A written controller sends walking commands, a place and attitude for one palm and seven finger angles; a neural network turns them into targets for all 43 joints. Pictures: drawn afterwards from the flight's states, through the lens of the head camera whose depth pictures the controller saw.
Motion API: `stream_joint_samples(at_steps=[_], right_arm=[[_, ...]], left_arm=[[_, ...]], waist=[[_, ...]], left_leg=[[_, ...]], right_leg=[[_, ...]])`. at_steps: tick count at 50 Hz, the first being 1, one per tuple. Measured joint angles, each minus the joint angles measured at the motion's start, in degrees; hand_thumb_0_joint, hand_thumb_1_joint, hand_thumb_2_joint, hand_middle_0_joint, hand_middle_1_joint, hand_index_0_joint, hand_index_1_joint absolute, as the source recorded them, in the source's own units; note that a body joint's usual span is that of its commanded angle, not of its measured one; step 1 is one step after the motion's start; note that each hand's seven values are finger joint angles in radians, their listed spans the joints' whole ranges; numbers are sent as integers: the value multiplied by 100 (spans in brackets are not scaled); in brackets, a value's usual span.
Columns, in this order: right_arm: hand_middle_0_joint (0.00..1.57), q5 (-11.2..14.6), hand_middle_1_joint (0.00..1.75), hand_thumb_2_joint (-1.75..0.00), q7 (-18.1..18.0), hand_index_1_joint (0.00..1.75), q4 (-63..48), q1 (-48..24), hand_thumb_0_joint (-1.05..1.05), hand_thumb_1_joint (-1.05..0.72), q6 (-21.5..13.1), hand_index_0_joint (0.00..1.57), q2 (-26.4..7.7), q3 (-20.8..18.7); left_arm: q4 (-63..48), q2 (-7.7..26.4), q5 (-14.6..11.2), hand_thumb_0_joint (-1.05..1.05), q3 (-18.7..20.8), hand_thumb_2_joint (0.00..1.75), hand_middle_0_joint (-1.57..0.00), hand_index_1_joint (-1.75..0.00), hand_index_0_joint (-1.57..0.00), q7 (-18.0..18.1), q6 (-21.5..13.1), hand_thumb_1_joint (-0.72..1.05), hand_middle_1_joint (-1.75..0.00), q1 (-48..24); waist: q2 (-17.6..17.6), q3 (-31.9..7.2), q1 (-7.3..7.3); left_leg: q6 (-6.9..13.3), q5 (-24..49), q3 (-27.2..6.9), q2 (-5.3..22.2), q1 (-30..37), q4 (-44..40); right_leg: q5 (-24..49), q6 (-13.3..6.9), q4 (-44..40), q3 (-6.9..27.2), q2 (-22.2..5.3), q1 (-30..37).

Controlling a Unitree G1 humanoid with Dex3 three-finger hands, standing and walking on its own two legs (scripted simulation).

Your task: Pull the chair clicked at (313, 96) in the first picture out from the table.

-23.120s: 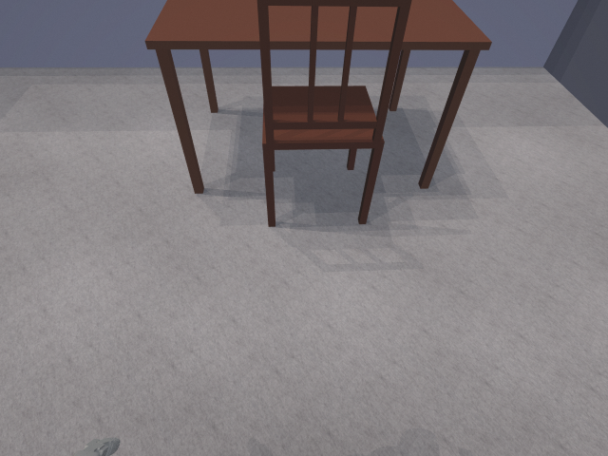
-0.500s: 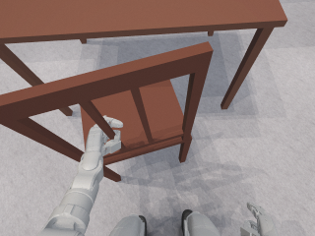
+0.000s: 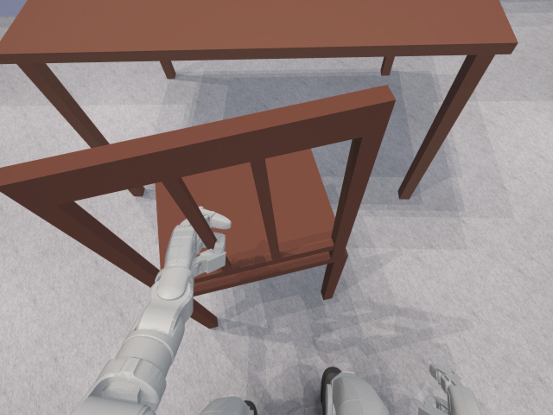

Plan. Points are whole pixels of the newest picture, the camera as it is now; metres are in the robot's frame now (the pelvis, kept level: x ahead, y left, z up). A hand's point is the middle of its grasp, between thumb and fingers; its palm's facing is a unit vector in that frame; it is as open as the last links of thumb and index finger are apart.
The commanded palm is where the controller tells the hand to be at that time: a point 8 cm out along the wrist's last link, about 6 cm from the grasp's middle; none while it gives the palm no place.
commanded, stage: step backward, pulling the chair out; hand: left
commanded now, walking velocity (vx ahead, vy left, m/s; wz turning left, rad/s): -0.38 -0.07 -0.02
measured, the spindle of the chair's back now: (205, 233) +0.38 +0.13 -0.05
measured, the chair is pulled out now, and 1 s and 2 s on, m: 0.25 0.35 0.47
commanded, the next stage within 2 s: none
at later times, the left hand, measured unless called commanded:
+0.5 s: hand (214, 285) +0.30 +0.11 -0.06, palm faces -0.10 -0.98 -0.19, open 5.1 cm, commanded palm +0.27 +0.16 -0.05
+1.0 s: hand (206, 319) +0.25 +0.11 -0.05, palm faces -0.13 -0.97 -0.20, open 5.2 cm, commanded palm +0.22 +0.17 -0.05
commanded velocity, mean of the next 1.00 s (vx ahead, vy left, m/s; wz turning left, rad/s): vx -0.38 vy -0.05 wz -0.01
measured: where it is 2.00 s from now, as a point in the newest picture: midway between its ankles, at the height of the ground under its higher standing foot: outside the picture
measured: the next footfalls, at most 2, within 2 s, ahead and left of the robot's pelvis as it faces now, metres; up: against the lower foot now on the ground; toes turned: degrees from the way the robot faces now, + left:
right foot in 0.62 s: -0.05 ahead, -0.09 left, +0.00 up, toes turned -5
left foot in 1.36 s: -0.13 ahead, +0.19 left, +0.00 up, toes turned +3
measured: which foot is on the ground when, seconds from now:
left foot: down 0.00-1.00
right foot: down 0.00-0.48, up 0.50-0.60, down 0.62-1.00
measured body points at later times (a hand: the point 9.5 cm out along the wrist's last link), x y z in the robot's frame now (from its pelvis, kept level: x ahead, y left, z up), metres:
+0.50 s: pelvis -0.06 +0.02 +0.00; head +0.06 +0.00 +0.43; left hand +0.30 +0.16 -0.04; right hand +0.06 -0.25 -0.13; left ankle -0.07 +0.18 -0.73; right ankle +0.03 -0.11 -0.73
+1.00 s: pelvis -0.10 +0.03 +0.00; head +0.01 +0.00 +0.44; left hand +0.25 +0.17 -0.04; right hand +0.01 -0.24 -0.13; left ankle -0.09 +0.19 -0.73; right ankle -0.07 -0.09 -0.72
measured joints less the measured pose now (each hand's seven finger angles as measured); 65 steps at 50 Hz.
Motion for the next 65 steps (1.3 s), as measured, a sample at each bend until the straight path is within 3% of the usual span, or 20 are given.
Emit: stream_joint_samples(at_steps=[4,8,11,15,18,22,25,28,31,33,37,41,44,48,50,53,55,57,60,65], right_arm=[[21,-75,30,-89,-19,30,-107,-19,1,-90,61,20,7,-109],[20,-125,30,-89,114,30,-253,162,0,-90,40,20,74,-146],[20,-61,30,-89,174,30,-199,107,0,-90,30,20,110,-126],[21,6,30,-89,100,30,-129,23,1,-90,24,20,46,-54],[21,29,30,-89,19,30,-123,-47,1,-90,52,20,-56,-10],[21,13,30,-89,-75,30,-192,-104,1,-90,110,20,-179,-102],[20,-49,30,-89,-48,30,-278,-101,1,-91,167,20,-37,-167],[20,-113,30,-89,95,30,-364,96,0,-91,126,20,114,-162],[20,-101,30,-89,254,30,-263,255,0,-90,5,20,264,-81],[20,-80,30,-89,289,30,-130,134,0,-90,2,20,285,-18],[21,-20,30,-89,190,30,-10,-19,1,-90,6,20,291,84],[21,11,30,-89,62,30,-64,-66,1,-90,17,20,125,117],[21,-3,30,-89,-24,30,-164,-51,1,-90,47,20,-76,10],[20,-66,30,-89,30,30,-252,-28,0,-91,99,20,-51,-169],[20,-115,30,-89,142,30,-328,88,0,-91,70,20,11,-181],[20,-110,30,-89,293,30,-321,207,0,-91,2,19,119,-127],[20,-68,30,-89,322,30,-259,179,0,-91,-8,20,159,-85],[20,-15,30,-89,288,30,-189,144,0,-90,9,20,202,-31],[21,3,30,-89,185,30,-100,89,1,-90,-5,20,167,33],[21,26,30,-89,24,30,-83,30,1,-90,16,20,0,36]], left_arm=[[-80,115,-11,2,-105,79,-20,-145,-49,4,111,73,-115,-109],[-228,150,7,2,-73,79,-21,-145,-48,-60,68,73,-114,72],[-204,157,-4,2,-1,79,-22,-145,-48,-54,-39,72,-114,59],[-99,105,-28,2,69,80,-21,-145,-49,-2,-18,72,-113,-54],[-137,51,-32,3,57,79,-20,-145,-49,46,109,73,-113,-74],[-359,15,2,2,-134,78,-19,-145,-49,79,280,73,-115,-32],[-521,98,61,1,-273,77,-18,-145,-48,39,318,74,-115,13],[-562,84,105,1,-349,77,-17,-145,-46,-37,244,74,-115,188],[-454,82,173,1,-387,78,-19,-145,-46,-122,42,73,-117,278],[-261,42,136,1,-299,79,-20,-145,-47,-125,-118,72,-116,180],[87,9,55,2,-87,79,-21,-145,-48,-101,-216,72,-114,-15],[149,-47,9,2,29,79,-20,-145,-49,-6,-90,73,-113,-52],[-11,-58,14,2,-75,78,-19,-145,-49,39,40,73,-114,3],[-237,70,93,1,-237,77,-18,-145,-47,-5,112,73,-116,-23],[-370,113,137,1,-268,77,-18,-145,-46,-56,118,73,-116,56],[-486,158,159,1,-245,77,-19,-145,-44,-126,30,73,-117,201],[-449,154,155,1,-194,78,-20,-145,-44,-139,-41,72,-116,199],[-376,180,132,2,-144,78,-21,-145,-44,-131,-107,72,-116,210],[-228,122,67,2,-38,79,-21,-145,-45,-82,-148,71,-115,211],[-97,3,50,3,-13,79,-19,-145,-48,11,-4,72,-115,123]], waist=[[-264,135,40],[-169,139,72],[-22,338,59],[-154,309,-8],[-235,226,-104],[-179,164,-208],[-377,242,-72],[-246,141,42],[-100,93,228],[143,288,239],[-6,341,153],[-156,215,-19],[-39,132,-139],[-232,210,-70],[-244,191,12],[-117,213,134],[97,372,109],[99,402,85],[-13,298,32],[-131,89,-92]], left_leg=[[-32,137,192,-108,184,-361],[-90,76,145,12,109,-235],[-150,56,68,168,-102,341],[-125,-926,-93,-106,-516,1290],[-132,-779,0,-129,-347,726],[-74,316,229,83,164,-388],[-106,274,407,26,233,-449],[-121,226,378,164,143,-377],[-196,142,345,310,70,-174],[-187,307,264,499,-63,189],[-101,-639,-7,78,-510,1262],[-105,-407,99,-63,-330,575],[-50,804,204,162,77,-275],[-172,384,338,161,170,-470],[-184,399,345,213,91,-432],[-252,363,303,394,-12,-258],[-251,400,184,564,-85,-42],[-171,126,74,463,-288,558],[-106,-657,-74,75,-481,1253],[-107,-483,108,-79,-86,452]], right_leg=[[110,101,8,154,-127,-23],[-299,35,81,250,61,219],[-54,-57,-150,142,214,391],[14,-64,-146,185,28,239],[71,17,-104,225,-139,95],[81,166,47,194,-208,-46],[199,228,15,354,-239,-34],[-727,160,612,302,-21,72],[-560,37,7,189,160,707],[-472,-55,-262,103,352,901],[-293,-91,-288,203,165,790],[-253,10,-182,300,-69,584],[-312,106,23,254,-43,456],[-241,171,98,327,-72,362],[-646,135,290,314,4,365],[-472,19,36,227,196,635],[-314,-70,-198,102,368,820],[-281,-125,-248,105,361,816],[-230,-121,-221,203,182,647],[-151,-3,-131,245,-72,395]])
